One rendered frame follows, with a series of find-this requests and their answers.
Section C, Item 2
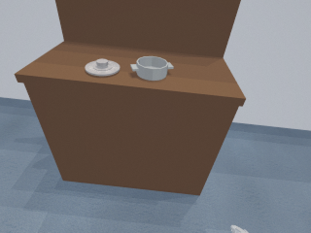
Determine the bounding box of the lid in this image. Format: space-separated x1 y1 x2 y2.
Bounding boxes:
85 60 121 77

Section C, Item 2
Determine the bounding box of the table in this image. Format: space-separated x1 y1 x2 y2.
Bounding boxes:
15 0 246 196

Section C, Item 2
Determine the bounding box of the pot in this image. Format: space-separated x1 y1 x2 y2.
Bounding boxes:
130 56 174 81

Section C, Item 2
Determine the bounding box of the knob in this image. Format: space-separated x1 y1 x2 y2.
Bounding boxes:
96 58 109 67

